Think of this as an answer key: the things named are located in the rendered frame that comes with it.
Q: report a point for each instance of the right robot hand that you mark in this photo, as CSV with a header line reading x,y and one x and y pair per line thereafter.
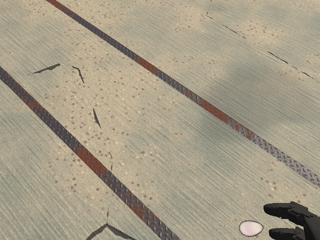
x,y
297,214

